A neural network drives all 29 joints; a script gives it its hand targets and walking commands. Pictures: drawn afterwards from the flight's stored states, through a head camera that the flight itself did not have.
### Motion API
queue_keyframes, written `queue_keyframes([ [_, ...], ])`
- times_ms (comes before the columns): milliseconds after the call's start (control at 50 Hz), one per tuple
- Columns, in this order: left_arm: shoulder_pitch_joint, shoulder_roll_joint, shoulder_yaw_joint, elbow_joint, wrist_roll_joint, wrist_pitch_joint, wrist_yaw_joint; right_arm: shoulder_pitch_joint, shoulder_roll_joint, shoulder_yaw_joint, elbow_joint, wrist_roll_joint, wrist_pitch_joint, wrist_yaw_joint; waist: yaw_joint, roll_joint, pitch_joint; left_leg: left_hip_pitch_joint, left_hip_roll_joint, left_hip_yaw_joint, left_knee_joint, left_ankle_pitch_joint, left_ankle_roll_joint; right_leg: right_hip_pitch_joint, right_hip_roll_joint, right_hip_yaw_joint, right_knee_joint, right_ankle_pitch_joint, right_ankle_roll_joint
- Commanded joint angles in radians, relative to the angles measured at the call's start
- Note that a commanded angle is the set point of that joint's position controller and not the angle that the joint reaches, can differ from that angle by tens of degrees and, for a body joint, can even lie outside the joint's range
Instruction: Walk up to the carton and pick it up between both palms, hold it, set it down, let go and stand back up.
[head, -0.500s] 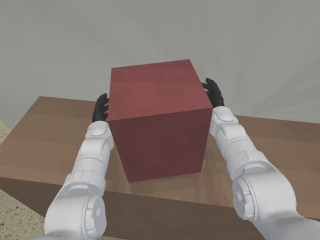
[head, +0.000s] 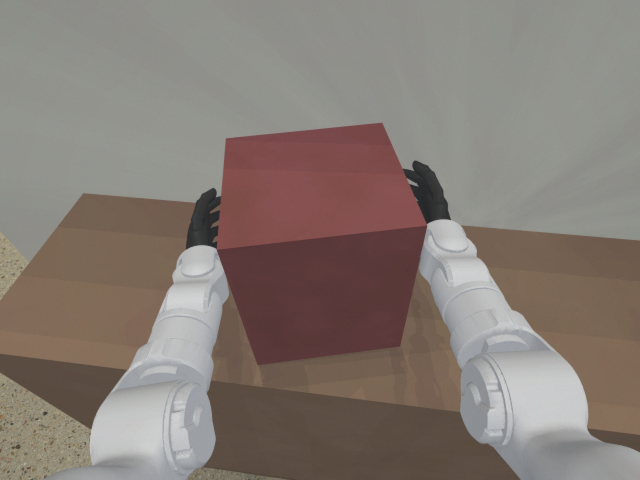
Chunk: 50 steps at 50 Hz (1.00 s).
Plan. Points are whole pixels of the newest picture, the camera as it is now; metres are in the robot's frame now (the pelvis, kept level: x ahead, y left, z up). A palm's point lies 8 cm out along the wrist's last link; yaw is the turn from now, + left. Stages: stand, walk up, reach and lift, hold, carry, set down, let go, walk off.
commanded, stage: set down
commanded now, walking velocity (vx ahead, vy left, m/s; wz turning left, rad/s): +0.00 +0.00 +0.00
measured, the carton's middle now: (317, 248) +0.42 +0.04 +0.05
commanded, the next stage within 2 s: none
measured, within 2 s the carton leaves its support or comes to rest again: neither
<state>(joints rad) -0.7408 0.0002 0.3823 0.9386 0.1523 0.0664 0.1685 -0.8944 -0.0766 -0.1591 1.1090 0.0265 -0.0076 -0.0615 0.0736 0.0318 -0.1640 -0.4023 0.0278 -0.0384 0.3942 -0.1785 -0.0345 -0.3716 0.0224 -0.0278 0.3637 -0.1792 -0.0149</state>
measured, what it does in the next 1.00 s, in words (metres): stands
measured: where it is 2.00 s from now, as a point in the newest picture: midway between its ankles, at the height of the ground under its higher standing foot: outside the picture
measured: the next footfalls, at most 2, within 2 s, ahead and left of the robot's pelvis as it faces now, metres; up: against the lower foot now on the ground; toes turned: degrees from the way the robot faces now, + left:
none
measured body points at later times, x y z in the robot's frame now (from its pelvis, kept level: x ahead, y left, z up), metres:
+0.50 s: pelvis +0.00 +0.00 +0.00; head +0.04 +0.00 +0.45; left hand +0.41 +0.20 +0.07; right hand +0.45 -0.11 +0.08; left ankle +0.00 +0.14 -0.74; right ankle -0.01 -0.11 -0.74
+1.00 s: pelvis -0.02 +0.01 +0.00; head +0.06 -0.02 +0.44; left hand +0.40 +0.21 +0.07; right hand +0.47 -0.15 +0.09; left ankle +0.00 +0.14 -0.74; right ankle -0.01 -0.11 -0.74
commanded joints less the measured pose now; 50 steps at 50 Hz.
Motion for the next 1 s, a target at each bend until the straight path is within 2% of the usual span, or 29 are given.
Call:
queue_keyframes([
  [0,-0.816,-0.454,-0.070,-0.113,0.104,-0.138,-0.141,-0.639,0.548,0.014,-0.074,-0.192,-0.092,0.193,0.103,-0.098,-0.509,0.129,-0.036,0.136,-0.057,0.304,0.000,0.391,-0.008,-0.006,0.018,0.332,0.057],
  [20,-0.780,-0.486,-0.068,-0.115,0.117,-0.139,-0.142,-0.654,0.584,0.040,-0.120,-0.191,-0.103,0.198,0.124,-0.074,-0.518,0.131,-0.039,0.143,-0.045,0.326,-0.004,0.401,0.000,-0.007,0.034,0.356,0.057],
  [80,-0.788,-0.560,-0.076,-0.154,0.137,-0.162,-0.148,-0.632,0.630,-0.042,-0.075,-0.251,-0.126,0.196,0.075,-0.073,-0.506,0.179,-0.028,0.138,-0.015,0.390,-0.017,0.350,0.014,-0.039,0.018,0.347,0.044],
  [100,-0.764,-0.504,-0.049,-0.127,0.148,-0.158,-0.143,-0.650,0.569,-0.030,-0.074,-0.246,-0.129,0.203,0.109,-0.064,-0.528,0.184,-0.023,0.140,-0.024,0.378,-0.013,0.342,0.012,-0.041,0.002,0.307,0.039],
  [200,-0.722,-0.374,0.010,-0.165,0.173,-0.155,-0.114,-0.571,0.438,-0.118,-0.032,-0.278,-0.138,0.209,0.120,-0.040,-0.529,0.286,-0.012,0.145,0.024,0.511,-0.016,0.241,0.029,-0.052,0.006,0.270,0.026],
  [220,-0.711,-0.279,0.012,-0.152,0.148,-0.156,-0.092,-0.563,0.316,-0.114,-0.039,-0.247,-0.144,0.199,0.133,-0.019,-0.550,0.277,-0.014,0.159,0.003,0.509,-0.022,0.260,0.031,-0.038,-0.006,0.259,0.017],
  [240,-0.664,-0.157,0.007,-0.164,0.108,-0.144,-0.067,-0.543,0.110,-0.128,-0.035,-0.223,-0.150,0.180,0.095,0.006,-0.550,0.294,-0.011,0.150,0.029,0.528,-0.032,0.233,0.025,-0.052,0.005,0.281,0.013],
  [260,-0.627,-0.130,0.000,-0.220,0.109,-0.145,-0.051,-0.559,0.109,-0.116,-0.109,-0.199,-0.150,0.164,0.134,0.002,-0.574,0.289,-0.016,0.158,0.043,0.564,-0.024,0.236,0.034,-0.049,0.009,0.289,0.018],
  [300,-0.636,-0.089,-0.010,-0.190,0.069,-0.143,-0.022,-0.594,0.068,-0.074,-0.105,-0.150,-0.139,0.134,0.135,-0.038,-0.510,0.222,-0.016,0.140,0.043,0.524,-0.009,0.246,0.029,-0.043,0.012,0.306,0.021],
  [320,-0.586,0.044,-0.033,-0.202,0.020,-0.130,0.004,-0.573,-0.108,-0.020,-0.084,-0.055,-0.128,0.116,0.152,-0.007,-0.583,0.235,-0.006,0.156,0.056,0.585,-0.023,0.277,0.041,-0.022,0.034,0.379,0.015],
  [360,-0.678,-0.040,-0.084,-0.159,0.010,-0.125,0.006,-0.637,-0.007,0.002,-0.038,-0.064,-0.105,0.105,0.121,-0.047,-0.445,0.140,-0.016,0.138,0.030,0.424,-0.014,0.244,0.037,-0.030,0.005,0.277,0.017],
  [380,-0.616,0.025,-0.073,-0.163,-0.008,-0.108,0.014,-0.605,-0.099,0.048,-0.069,-0.013,-0.102,0.095,0.150,-0.037,-0.492,0.162,-0.011,0.146,0.035,0.481,-0.018,0.280,0.037,-0.011,0.014,0.352,0.010],
  [420,-0.635,-0.008,-0.119,-0.222,-0.039,-0.104,0.021,-0.659,-0.086,0.063,-0.108,0.013,-0.096,0.083,0.127,-0.066,-0.546,0.151,-0.009,0.138,0.048,0.513,-0.020,0.298,0.048,-0.002,0.020,0.397,0.013],
  [460,-0.613,0.041,-0.176,-0.290,-0.089,-0.088,0.049,-0.657,-0.160,0.108,-0.190,0.089,-0.093,0.071,0.145,0.002,-0.717,0.212,-0.005,0.136,0.090,0.638,-0.055,0.295,0.066,0.007,0.026,0.450,-0.002],
  [480,-0.640,0.059,-0.208,-0.246,-0.111,-0.074,0.059,-0.657,-0.192,0.126,-0.125,0.120,-0.080,0.064,0.117,0.030,-0.638,0.205,-0.006,0.112,0.105,0.606,-0.066,0.213,0.067,0.000,0.017,0.402,-0.013],
  [540,-0.572,0.069,-0.195,-0.270,-0.127,-0.044,0.056,-0.648,-0.203,0.177,-0.185,0.175,-0.062,0.044,0.143,-0.010,-0.649,0.182,-0.005,0.114,0.117,0.631,-0.062,0.219,0.071,0.020,0.018,0.472,-0.015],
  [580,-0.598,0.099,-0.232,-0.330,-0.150,-0.022,0.061,-0.616,-0.246,0.158,-0.162,0.196,-0.042,0.036,0.087,0.018,-0.635,0.198,-0.007,0.106,0.130,0.659,-0.077,0.186,0.085,0.013,0.017,0.492,-0.018],
  [600,-0.530,0.229,-0.216,-0.468,-0.195,-0.015,0.083,-0.619,-0.442,0.188,-0.313,0.257,-0.058,0.032,0.121,0.041,-0.793,0.264,-0.006,0.102,0.158,0.794,-0.092,0.229,0.095,0.014,0.047,0.610,-0.024],
  [620,-0.541,0.170,-0.249,-0.446,-0.203,-0.005,0.082,-0.608,-0.398,0.180,-0.236,0.269,-0.059,0.035,0.082,0.057,-0.716,0.274,-0.002,0.084,0.163,0.784,-0.101,0.165,0.099,0.011,0.040,0.557,-0.029],
  [640,-0.558,0.159,-0.224,-0.508,-0.207,0.000,0.079,-0.643,-0.348,0.187,-0.318,0.269,-0.056,0.033,0.121,0.032,-0.789,0.286,-0.003,0.096,0.171,0.820,-0.098,0.182,0.103,0.010,0.031,0.579,-0.021],
  [660,-0.617,0.169,-0.237,-0.447,-0.209,0.011,0.084,-0.660,-0.370,0.170,-0.272,0.256,-0.064,0.023,0.088,0.024,-0.751,0.259,-0.006,0.090,0.153,0.726,-0.090,0.176,0.097,0.007,0.020,0.544,-0.022],
  [700,-0.596,0.183,-0.232,-0.486,-0.239,0.040,0.096,-0.706,-0.383,0.197,-0.343,0.302,-0.050,0.031,0.135,-0.004,-0.812,0.264,-0.003,0.095,0.166,0.724,-0.089,0.177,0.100,0.008,0.029,0.500,-0.013],
  [740,-0.549,0.196,-0.243,-0.439,-0.241,0.045,0.090,-0.675,-0.381,0.200,-0.341,0.297,-0.052,0.030,0.104,-0.036,-0.815,0.224,-0.007,0.089,0.175,0.720,-0.077,0.189,0.096,0.015,0.055,0.579,-0.014],
  [760,-0.400,0.255,-0.202,-0.529,-0.244,0.054,0.087,-0.574,-0.437,0.244,-0.476,0.325,-0.068,0.031,0.159,-0.062,-0.897,0.205,-0.017,0.098,0.186,0.791,-0.075,0.289,0.106,0.033,0.098,0.754,-0.005],
  [780,-0.545,0.243,-0.239,-0.526,-0.279,0.051,0.082,-0.697,-0.428,0.213,-0.435,0.316,-0.050,0.027,0.101,-0.077,-0.863,0.158,-0.020,0.101,0.174,0.736,-0.075,0.276,0.100,0.030,0.100,0.740,0.006],
  [800,-0.531,0.294,-0.190,-0.578,-0.273,0.046,0.081,-0.690,-0.438,0.235,-0.514,0.313,-0.052,0.032,0.145,-0.098,-0.952,0.130,-0.023,0.110,0.166,0.740,-0.065,0.363,0.096,0.037,0.117,0.801,0.012],
  [840,-0.554,0.324,-0.169,-0.583,-0.284,0.078,0.088,-0.728,-0.504,0.218,-0.592,0.320,-0.031,0.033,0.153,-0.165,-0.988,0.089,-0.035,0.118,0.140,0.633,-0.055,0.439,0.085,0.044,0.123,0.816,0.038],
  [940,-0.604,0.333,-0.199,-0.626,-0.298,0.133,0.071,-0.707,-0.497,0.212,-0.524,0.307,0.035,0.034,0.111,-0.167,-0.914,0.054,-0.044,0.114,0.089,0.532,-0.043,0.452,0.069,0.035,0.122,0.820,0.062],
  [980,-0.633,0.363,-0.186,-0.725,-0.302,0.181,0.081,-0.751,-0.519,0.229,-0.580,0.347,0.070,0.044,0.126,-0.181,-0.955,0.103,-0.043,0.108,0.085,0.541,-0.042,0.487,0.075,0.040,0.115,0.821,0.061],
])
